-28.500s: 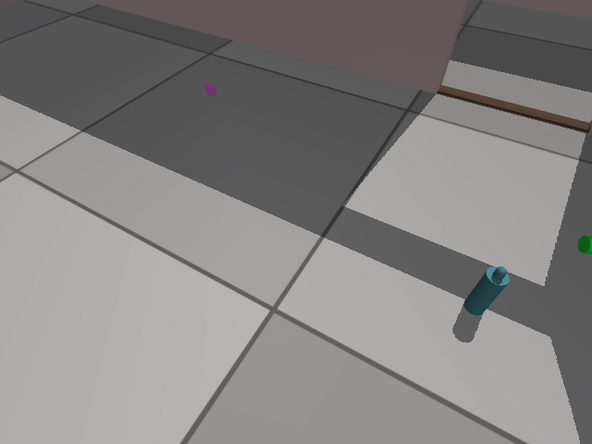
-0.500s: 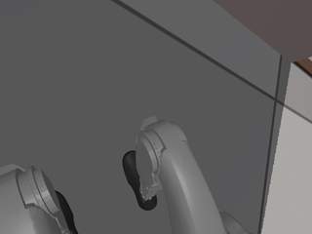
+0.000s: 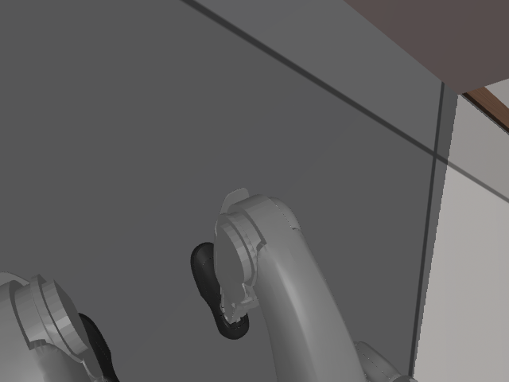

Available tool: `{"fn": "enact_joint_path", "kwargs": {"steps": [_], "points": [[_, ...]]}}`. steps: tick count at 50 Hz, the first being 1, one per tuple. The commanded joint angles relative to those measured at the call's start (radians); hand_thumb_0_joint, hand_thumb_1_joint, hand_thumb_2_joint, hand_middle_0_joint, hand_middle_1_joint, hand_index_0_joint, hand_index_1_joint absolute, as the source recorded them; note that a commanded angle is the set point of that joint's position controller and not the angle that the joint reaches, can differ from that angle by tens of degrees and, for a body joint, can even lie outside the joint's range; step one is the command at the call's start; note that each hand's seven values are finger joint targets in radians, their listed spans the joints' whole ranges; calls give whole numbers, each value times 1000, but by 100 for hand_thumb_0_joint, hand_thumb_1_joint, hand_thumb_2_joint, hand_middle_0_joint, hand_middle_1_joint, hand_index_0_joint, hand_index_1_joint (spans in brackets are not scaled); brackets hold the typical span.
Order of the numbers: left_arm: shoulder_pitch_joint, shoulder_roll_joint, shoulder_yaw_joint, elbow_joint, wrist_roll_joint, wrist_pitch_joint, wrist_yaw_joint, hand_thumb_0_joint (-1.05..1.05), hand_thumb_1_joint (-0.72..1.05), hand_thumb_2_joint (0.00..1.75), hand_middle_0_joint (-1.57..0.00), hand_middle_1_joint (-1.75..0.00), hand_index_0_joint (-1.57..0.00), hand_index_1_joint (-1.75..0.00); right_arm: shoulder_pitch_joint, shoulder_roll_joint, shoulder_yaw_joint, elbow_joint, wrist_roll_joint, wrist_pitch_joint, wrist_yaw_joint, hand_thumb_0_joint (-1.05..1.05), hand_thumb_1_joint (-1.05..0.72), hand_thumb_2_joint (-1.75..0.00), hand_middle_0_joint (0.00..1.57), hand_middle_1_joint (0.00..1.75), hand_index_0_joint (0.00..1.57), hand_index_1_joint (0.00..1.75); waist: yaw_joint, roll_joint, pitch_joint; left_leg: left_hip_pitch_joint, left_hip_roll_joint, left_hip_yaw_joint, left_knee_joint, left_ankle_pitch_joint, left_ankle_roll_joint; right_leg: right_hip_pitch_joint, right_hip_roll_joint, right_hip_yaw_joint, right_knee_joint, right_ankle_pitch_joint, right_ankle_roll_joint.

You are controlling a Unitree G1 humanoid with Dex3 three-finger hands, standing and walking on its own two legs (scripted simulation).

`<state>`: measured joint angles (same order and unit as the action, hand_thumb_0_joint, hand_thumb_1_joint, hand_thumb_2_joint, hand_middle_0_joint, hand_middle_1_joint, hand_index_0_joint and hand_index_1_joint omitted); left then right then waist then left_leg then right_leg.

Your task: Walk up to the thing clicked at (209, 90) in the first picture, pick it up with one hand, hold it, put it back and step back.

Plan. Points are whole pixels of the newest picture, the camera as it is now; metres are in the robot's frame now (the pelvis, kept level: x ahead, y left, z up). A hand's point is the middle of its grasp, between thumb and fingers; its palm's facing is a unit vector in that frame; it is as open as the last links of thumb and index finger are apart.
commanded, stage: open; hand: left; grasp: from above
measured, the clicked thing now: out of the picture +0.49 +0.32 -0.28
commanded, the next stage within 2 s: withdraw in 0.72 s
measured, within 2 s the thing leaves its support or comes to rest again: neither
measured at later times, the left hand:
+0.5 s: hand out of the picture +0.48 +0.31 -0.24, palm faces -0.42 -0.18 -0.89, open 14.1 cm
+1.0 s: hand out of the picture +0.48 +0.31 -0.23, palm faces -0.41 -0.18 -0.89, open 14.2 cm
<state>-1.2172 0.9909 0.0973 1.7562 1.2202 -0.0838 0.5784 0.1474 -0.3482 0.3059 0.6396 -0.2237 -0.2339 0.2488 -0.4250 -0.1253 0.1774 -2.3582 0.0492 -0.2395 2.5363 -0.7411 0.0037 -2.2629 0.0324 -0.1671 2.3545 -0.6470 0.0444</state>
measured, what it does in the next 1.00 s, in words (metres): stands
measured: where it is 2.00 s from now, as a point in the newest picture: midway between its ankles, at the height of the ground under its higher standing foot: (168, 343)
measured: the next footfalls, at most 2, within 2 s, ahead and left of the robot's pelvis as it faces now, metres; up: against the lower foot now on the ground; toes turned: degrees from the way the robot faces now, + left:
none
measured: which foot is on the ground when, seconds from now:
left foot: down 0.00-1.00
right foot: down 0.00-1.00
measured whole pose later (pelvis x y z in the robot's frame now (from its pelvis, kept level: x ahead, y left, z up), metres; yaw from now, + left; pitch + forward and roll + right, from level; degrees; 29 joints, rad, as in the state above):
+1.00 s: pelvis +0.00 +0.00 +0.01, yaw +0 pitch +31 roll -14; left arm -1.20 1.00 0.09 1.70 1.20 -0.08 0.53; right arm 0.17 -0.35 0.31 0.63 -0.22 -0.22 0.24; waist -0.43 -0.12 0.18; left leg -2.35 0.05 -0.24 2.51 -0.73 0.00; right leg -2.25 0.03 -0.17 2.33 -0.64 0.04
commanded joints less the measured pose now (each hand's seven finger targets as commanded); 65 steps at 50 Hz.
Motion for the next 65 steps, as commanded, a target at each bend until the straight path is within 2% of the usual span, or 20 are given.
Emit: {"fn": "enact_joint_path", "kwargs": {"steps": [1,2,3,7,9,11,13,18,24,28,36,39,42,46,49,51,53,57,59,65], "points": [[-276,181,-14,-113,-8,10,32,0,-20,71,-42,-64,-40,-66,229,-323,-97,25,4,-3,-1,0,-89,-90,20,30,20,30,-54,564,-677,488,8,95,-257,288,6,402,49,-97,-188,291,-64],[-238,207,14,-67,-12,17,31,0,-23,74,-40,-64,-38,-67,233,-333,-100,30,0,0,-1,0,-89,-90,20,30,20,30,-53,544,-663,484,9,94,-259,279,7,411,49,-96,-198,282,-63],[-270,170,-19,-107,-16,15,20,0,-27,77,-38,-67,-35,-69,225,-323,-94,17,3,-4,2,0,-89,-90,20,30,20,30,-61,533,-649,475,9,94,-251,280,10,401,52,-94,-196,286,-62],[-265,189,-19,-127,-24,12,16,0,-37,85,-28,-77,-26,-79,224,-328,-96,22,10,-3,-3,0,-89,-90,20,30,20,30,-42,569,-695,513,10,85,-277,282,0,407,53,-99,-192,278,-69],[-242,179,-12,-73,-21,15,9,0,-42,89,-25,-79,-22,-82,228,-332,-96,20,10,-3,0,0,-89,-90,20,30,20,30,-63,527,-654,492,10,80,-270,265,4,389,49,-101,-190,268,-66],[-255,219,5,-106,-25,6,15,0,-46,94,-20,-82,-17,-85,229,-334,-96,21,13,3,-7,0,-89,-90,20,30,20,30,-52,529,-674,471,9,89,-265,264,9,420,52,-92,-207,269,-64],[-286,169,-30,-130,-19,1,8,0,-51,97,-17,-86,-14,-89,222,-320,-91,14,12,0,-7,0,-89,-90,20,30,20,30,-59,554,-662,498,10,87,-268,280,4,398,50,-96,-195,282,-67],[-272,201,-19,-111,-14,-8,10,0,-59,105,-9,-93,-6,-97,226,-332,-90,16,10,3,-11,0,-88,-90,20,30,20,30,-64,538,-664,490,9,87,-270,272,5,409,52,-98,-202,275,-65],[-257,211,-24,-92,-14,-11,19,0,-59,104,-7,-97,-5,-99,230,-335,-87,13,5,4,-15,0,-88,-90,20,30,20,30,-60,523,-644,470,11,89,-282,234,5,419,54,-98,-216,244,-65],[-278,215,-22,-140,-16,-5,25,0,-59,104,-7,-97,-4,-99,226,-330,-85,9,10,2,-15,0,-88,-90,20,30,20,30,-46,573,-704,523,14,83,-279,302,-2,427,53,-100,-196,301,-68],[-268,203,-24,-116,-21,12,12,0,-59,104,-7,-96,-4,-99,225,-338,-87,2,10,7,-15,0,-88,-90,20,30,20,30,-64,544,-628,479,13,82,-289,239,2,390,50,-99,-210,249,-68],[-287,218,-13,-169,-24,2,14,0,-58,104,-7,-96,-4,-99,228,-337,-86,5,11,5,-18,0,-88,-90,20,30,20,30,-50,585,-707,528,14,80,-290,283,-4,412,47,-101,-202,280,-69],[-237,186,-23,-74,-25,10,8,0,-55,99,-6,-103,-7,-102,242,-334,-85,16,8,7,-13,0,-91,-90,20,30,20,30,-76,532,-641,487,12,80,-279,277,2,405,51,-103,-203,280,-65],[-284,257,17,-189,-17,0,3,0,-55,100,-6,-102,-6,-102,249,-336,-88,29,8,10,-16,0,-91,-90,20,30,20,30,-46,607,-728,538,14,87,-282,317,-4,440,46,-96,-205,308,-68],[-300,210,-34,-280,-14,-9,-29,0,-57,101,-7,-102,-6,-102,222,-320,-100,6,16,14,-12,0,-91,-91,20,30,20,30,-30,627,-743,539,10,100,-285,296,-2,433,54,-90,-208,292,-73],[-268,252,-1,-443,-13,-14,-48,0,-57,101,-7,-102,-6,-102,222,-313,-123,-4,29,31,-16,0,-91,-91,20,30,20,30,39,706,-909,608,6,112,-300,358,-10,484,49,-79,-199,337,-79],[-155,241,14,-483,-5,2,-81,0,-57,101,-7,-102,-6,-102,223,-293,-149,4,36,55,-7,0,-91,-91,20,30,20,30,85,737,-955,618,4,133,-294,422,-8,500,46,-61,-200,389,-79],[-100,108,-20,-535,-31,30,-177,0,-56,101,-6,-101,-6,-101,245,-270,-210,7,72,112,-3,0,-91,-90,20,30,20,30,91,631,-898,524,-7,145,-323,353,2,428,44,-44,-227,321,-85],[-109,119,-4,-598,-34,42,-221,0,-55,102,-7,-100,-6,-101,261,-267,-236,-9,86,141,-9,0,-90,-90,20,30,20,30,116,586,-927,539,-17,141,-364,319,3,425,37,-42,-244,280,-90],[-175,-55,-100,-724,-82,58,-372,0,-55,103,-7,-100,-6,-101,273,-230,-293,-11,125,221,-57,0,-90,-91,20,30,20,30,108,506,-903,572,-32,152,-463,227,7,410,26,-7,-337,185,-98]]}}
